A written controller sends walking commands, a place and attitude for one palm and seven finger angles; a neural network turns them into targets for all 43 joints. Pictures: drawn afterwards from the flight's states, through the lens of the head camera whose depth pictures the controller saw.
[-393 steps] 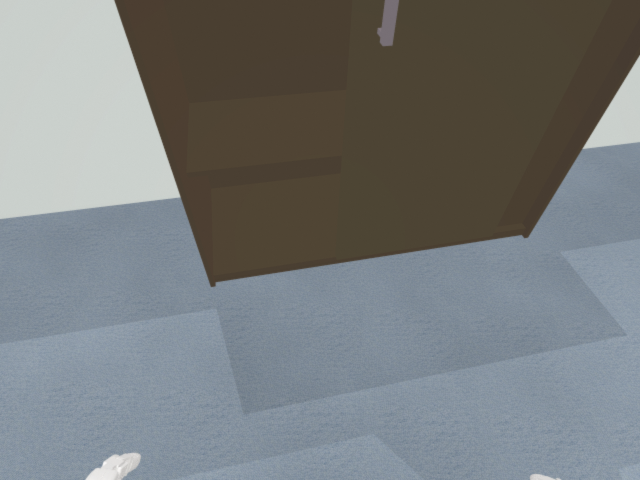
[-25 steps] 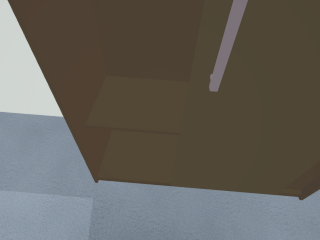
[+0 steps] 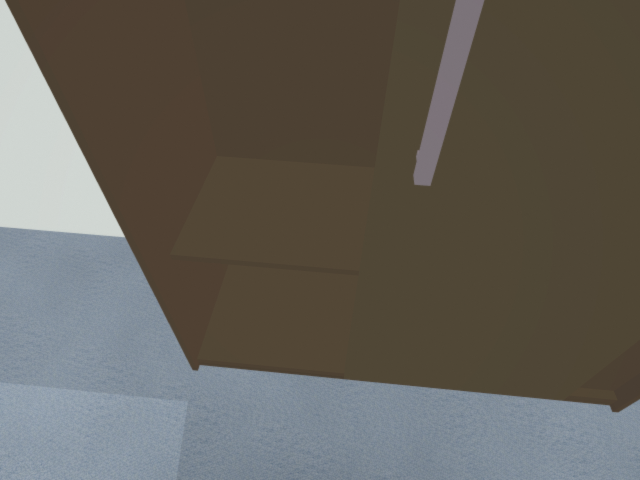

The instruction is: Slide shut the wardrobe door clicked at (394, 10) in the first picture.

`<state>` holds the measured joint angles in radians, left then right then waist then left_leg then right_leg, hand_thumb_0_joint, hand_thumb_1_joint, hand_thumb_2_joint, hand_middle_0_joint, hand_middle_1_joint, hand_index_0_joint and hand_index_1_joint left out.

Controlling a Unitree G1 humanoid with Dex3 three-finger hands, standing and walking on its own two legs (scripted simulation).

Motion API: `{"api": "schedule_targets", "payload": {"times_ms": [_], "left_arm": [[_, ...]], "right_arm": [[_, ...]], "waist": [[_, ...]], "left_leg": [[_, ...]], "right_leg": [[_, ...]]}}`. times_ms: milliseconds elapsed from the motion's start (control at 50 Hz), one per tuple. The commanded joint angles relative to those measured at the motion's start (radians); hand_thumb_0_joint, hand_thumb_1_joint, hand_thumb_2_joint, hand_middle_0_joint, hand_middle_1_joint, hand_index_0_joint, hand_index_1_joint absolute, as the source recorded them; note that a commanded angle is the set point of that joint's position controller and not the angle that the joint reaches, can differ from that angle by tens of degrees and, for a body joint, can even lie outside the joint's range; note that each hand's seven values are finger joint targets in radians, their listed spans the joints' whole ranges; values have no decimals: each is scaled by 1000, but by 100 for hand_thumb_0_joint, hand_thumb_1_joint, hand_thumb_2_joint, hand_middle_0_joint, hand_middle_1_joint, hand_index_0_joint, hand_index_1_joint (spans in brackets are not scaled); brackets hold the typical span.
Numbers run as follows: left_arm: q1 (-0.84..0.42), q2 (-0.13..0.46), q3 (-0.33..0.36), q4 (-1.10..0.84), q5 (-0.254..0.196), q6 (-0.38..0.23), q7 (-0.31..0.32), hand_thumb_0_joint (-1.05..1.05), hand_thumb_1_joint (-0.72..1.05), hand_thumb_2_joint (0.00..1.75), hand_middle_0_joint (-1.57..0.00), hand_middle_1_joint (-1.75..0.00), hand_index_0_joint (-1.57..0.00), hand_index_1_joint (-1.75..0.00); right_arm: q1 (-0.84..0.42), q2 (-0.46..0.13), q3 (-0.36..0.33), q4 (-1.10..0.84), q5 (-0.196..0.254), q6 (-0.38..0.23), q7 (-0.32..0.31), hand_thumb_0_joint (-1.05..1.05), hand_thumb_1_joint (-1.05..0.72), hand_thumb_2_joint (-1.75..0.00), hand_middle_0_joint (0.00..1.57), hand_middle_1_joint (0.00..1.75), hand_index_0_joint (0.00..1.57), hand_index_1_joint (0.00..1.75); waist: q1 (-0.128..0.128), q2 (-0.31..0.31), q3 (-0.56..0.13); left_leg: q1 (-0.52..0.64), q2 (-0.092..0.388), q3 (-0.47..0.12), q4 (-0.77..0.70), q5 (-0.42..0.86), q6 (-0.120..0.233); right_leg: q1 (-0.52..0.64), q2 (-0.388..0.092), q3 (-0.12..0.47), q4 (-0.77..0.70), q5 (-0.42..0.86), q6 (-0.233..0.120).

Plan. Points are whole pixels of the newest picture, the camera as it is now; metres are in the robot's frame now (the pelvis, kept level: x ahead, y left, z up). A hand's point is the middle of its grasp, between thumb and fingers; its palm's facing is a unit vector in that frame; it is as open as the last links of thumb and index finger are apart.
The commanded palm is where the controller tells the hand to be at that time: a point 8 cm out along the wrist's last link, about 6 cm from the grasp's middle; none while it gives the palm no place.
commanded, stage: look again from close up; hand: right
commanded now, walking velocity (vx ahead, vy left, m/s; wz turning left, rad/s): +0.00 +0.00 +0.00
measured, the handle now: (444, 79) +0.53 -0.11 +0.27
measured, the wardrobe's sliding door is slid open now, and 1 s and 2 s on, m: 0.48 0.48 0.48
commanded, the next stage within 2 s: raise the hand with hooked fingers in 0.72 s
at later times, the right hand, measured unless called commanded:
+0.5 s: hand out of the picture -0.02 -0.20 -0.18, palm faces +0.01 +0.98 -0.17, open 7.4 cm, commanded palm none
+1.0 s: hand (514, 456) +0.18 -0.21 -0.01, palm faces +0.21 +0.97 -0.15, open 7.6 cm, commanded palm +0.10 -0.26 -0.03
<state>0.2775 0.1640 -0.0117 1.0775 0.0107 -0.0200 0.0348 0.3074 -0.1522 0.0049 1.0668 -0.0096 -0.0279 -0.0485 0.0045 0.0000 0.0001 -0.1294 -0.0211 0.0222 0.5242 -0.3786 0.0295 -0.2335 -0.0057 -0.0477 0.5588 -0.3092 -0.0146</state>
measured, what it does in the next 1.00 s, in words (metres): stands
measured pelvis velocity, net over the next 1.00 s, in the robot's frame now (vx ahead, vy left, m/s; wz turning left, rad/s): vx -0.02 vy -0.02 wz -0.03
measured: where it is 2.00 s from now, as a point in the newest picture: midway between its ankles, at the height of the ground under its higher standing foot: outside the picture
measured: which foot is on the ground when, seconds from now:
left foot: down 0.00-1.00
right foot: down 0.00-1.00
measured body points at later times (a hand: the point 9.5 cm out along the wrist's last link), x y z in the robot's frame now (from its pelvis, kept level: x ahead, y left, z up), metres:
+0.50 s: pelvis +0.00 -0.03 +0.00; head +0.01 -0.04 +0.45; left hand +0.00 +0.20 -0.15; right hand -0.02 -0.25 -0.16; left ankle -0.06 +0.10 -0.73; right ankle -0.01 -0.11 -0.73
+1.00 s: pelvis -0.02 -0.02 +0.00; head -0.01 -0.01 +0.45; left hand +0.08 +0.22 -0.12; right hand +0.16 -0.26 +0.00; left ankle -0.06 +0.10 -0.73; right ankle -0.01 -0.11 -0.73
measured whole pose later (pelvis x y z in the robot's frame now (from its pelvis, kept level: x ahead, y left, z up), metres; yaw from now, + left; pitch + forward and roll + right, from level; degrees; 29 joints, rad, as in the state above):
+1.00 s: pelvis -0.02 -0.02 +0.00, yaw -2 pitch +1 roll -1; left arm 0.31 0.22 -0.01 0.82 -0.02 -0.28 0.05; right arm 0.39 -0.19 -0.04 0.08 0.13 -0.06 -0.08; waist 0.01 0.00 -0.02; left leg -0.23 0.05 0.03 0.59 -0.39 0.00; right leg -0.31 0.06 -0.05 0.53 -0.24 -0.05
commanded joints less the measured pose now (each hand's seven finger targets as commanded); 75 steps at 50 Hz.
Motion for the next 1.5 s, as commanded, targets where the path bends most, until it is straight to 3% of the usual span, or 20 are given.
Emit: {"api": "schedule_targets", "payload": {"times_ms": [0, 740, 780, 800, 820, 840, 860, 880, 900, 920, 940, 980, 1020, 1060, 1120, 1180, 1240, 1320, 1400, 1480], "left_arm": [[38, 90, 13, -32, 4, -12, 0, 0, 90, 90, -20, -30, -20, -30], [19, 110, 18, 11, -2, -20, 2, 0, 90, 90, -20, -30, -20, -30], [22, 112, 18, 14, -2, -22, 1, 0, 90, 90, -20, -30, -20, -30], [-25, 141, 20, -56, -9, -18, -8, 0, 90, 90, -20, -30, -20, -30], [-31, 290, 107, -382, -29, -159, 53, 0, 90, 90, -20, -30, -20, -30], [-31, 200, 8, -344, -26, -271, 61, 0, 90, 90, -20, -30, -20, -30], [0, 177, 13, -247, -24, -306, 51, 0, 90, 90, -20, -30, -20, -30], [19, 148, 29, -301, -39, -319, 25, 0, 90, 90, -20, -30, -20, -30], [-11, 197, 40, -374, -51, -327, 22, 0, 90, 90, -20, -30, -20, -30], [-57, 184, 42, -389, -50, -340, 27, 0, 90, 90, -20, -30, -20, -30], [-63, 221, 54, -426, -33, -342, 19, 0, 90, 90, -20, -30, -20, -30], [-82, 217, 71, -467, -6, -331, 2, 0, 90, 90, -20, -30, -20, -30], [-114, 213, 89, -493, -10, -298, -27, 0, 90, 90, -20, -30, -20, -30], [-168, 233, 95, -549, -12, -291, -42, 0, 90, 90, -20, -30, -20, -30], [-200, 239, 90, -666, -20, -264, -43, 0, 90, 90, -20, -30, -20, -30], [-187, 217, 74, -740, -28, -255, -15, 0, 90, 90, -20, -30, -20, -30], [-126, 212, 64, -690, -20, -274, 9, 0, 90, 90, -20, -30, -20, -30], [-106, 233, 29, -614, -36, -326, 49, 0, 90, 90, -20, -30, -20, -30], [-122, 245, 15, -566, -56, -345, 82, 0, 90, 90, -20, -30, -20, -30], [-175, 224, 0, -600, -54, -337, 76, 0, 90, 90, -20, -30, -20, -30]], "right_arm": [[67, -107, -13, -30, -4, 3, -4, 0, -90, -90, 20, 30, 20, 30], [76, -107, -9, 28, -7, 11, 6, 0, -90, -90, 20, 30, 20, 30], [73, -110, -10, 26, -7, 10, 6, 0, -90, -90, 20, 30, 20, 30], [103, -103, -4, 31, -22, -9, -31, 0, -90, -90, 20, 30, 20, 30], [-651, -533, -283, -1572, 150, -182, -64, 0, -88, -89, 20, 32, 20, 32], [-242, -267, -61, -1403, 79, -132, -75, 0, -85, -88, 20, 33, 20, 33], [-81, -155, -45, -1095, 74, -72, -111, 0, -83, -87, 21, 34, 21, 34], [114, 20, 62, -1109, 119, -5, -86, 0, -81, -86, 21, 36, 21, 36], [15, -49, 30, -1311, 145, -33, -63, 0, -78, -85, 21, 37, 21, 37], [59, -19, 27, -1212, 139, -47, -35, 0, -76, -84, 21, 39, 21, 39], [11, -90, -47, -1214, 155, -97, -13, 0, -74, -83, 21, 40, 21, 40], [219, -94, -149, -1047, 184, -202, 70, 0, -69, -81, 22, 43, 22, 43], [426, -72, -228, -828, 228, -316, 206, 0, -64, -79, 22, 47, 22, 47], [353, -124, -284, -874, 300, -441, 366, 0, -60, -77, 22, 50, 22, 50], [274, -269, -388, -1033, 327, -381, 441, 0, -53, -74, 23, 54, 23, 54], [52, -287, -398, -1274, 372, -349, 414, 0, -46, -71, 23, 58, 23, 58], [-257, -310, -373, -1496, 381, -440, 351, 0, -39, -68, 24, 63, 24, 63], [-261, -256, -233, -1435, 378, -481, 397, 0, -29, -64, 24, 69, 24, 69], [-271, -369, -295, -1188, 362, -325, 487, 0, -20, -60, 25, 75, 25, 75], [-258, -476, -453, -1118, 380, -134, 498, 0, -11, -56, 26, 81, 26, 81]], "waist": [[-8, 7, 84], [-14, 10, 46], [-14, 6, 38], [-15, -15, 87], [98, -223, -246], [11, -326, -363], [14, -219, -331], [30, -133, -210], [16, -107, -193], [23, -15, -63], [32, 85, -45], [-20, 236, -28], [-83, 293, -20], [-91, 164, -64], [-128, -64, -171], [-67, -58, -269], [16, -124, -259], [62, -63, -149], [41, -17, -56], [-59, -76, -152]], "left_leg": [[-89, 94, -92, -94, 265, 16], [-82, 115, -86, -119, 221, -1], [-79, 118, -83, -117, 232, -3], [-130, 131, -103, -138, 383, -16], [-185, 53, 12, -110, 490, 0], [-153, 33, 13, 31, 280, 33], [-197, 24, 25, 99, 134, 14], [-233, 22, 48, 108, 82, -3], [-224, 34, 48, 73, 92, -7], [-240, 26, 57, 18, 97, -2], [-255, 24, 60, -40, 131, 0], [-296, 10, 68, -8, 180, -1], [-329, 0, 86, 114, 267, 7], [-377, 25, 46, 204, 272, 22], [-326, 36, -23, 196, 163, 22], [-354, 33, -80, 149, 20, -4], [-422, 15, -110, 119, -54, -2], [-438, 19, -129, 70, -80, -15], [-388, 41, -152, -4, -134, -27], [-229, 85, -167, -15, 18, -29]], "right_leg": [[2, -91, 95, -109, 248, -33], [62, -101, 112, -183, 264, -52], [71, -103, 109, -184, 282, -51], [31, -118, 106, -15, 525, -20], [276, 5, 40, -52, 488, 26], [426, -71, 89, -146, 721, 63], [331, -76, 93, -162, 761, 78], [274, -90, 129, -171, 680, 47], [211, -82, 132, -139, 570, 43], [113, -60, 122, -121, 400, 38], [16, -27, 121, -75, 224, 19], [-115, -7, 102, 2, 190, 2], [-242, 3, 80, 89, 228, 18], [-323, 21, 41, 180, 156, 30], [-323, 51, -1, 207, 84, 12], [-291, 42, 11, 244, 27, -12], [-223, 11, 66, 275, -5, -23], [-215, -8, 85, 282, -28, -37], [-270, -11, 104, 229, -61, -32], [-230, -5, 114, 176, 30, -19]]}}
